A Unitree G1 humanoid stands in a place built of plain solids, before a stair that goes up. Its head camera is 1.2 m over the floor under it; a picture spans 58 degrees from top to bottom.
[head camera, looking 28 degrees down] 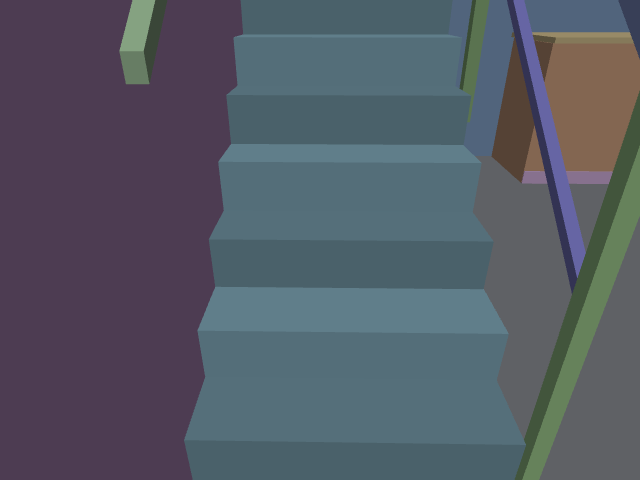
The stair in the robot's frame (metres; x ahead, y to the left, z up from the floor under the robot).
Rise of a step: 0.18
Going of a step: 0.23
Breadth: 0.91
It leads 1 degrees to the right of straight ahead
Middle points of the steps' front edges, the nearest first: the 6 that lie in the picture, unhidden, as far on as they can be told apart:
0.76 -0.09 0.18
0.99 -0.10 0.37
1.22 -0.10 0.55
1.44 -0.10 0.74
1.67 -0.11 0.92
1.90 -0.11 1.10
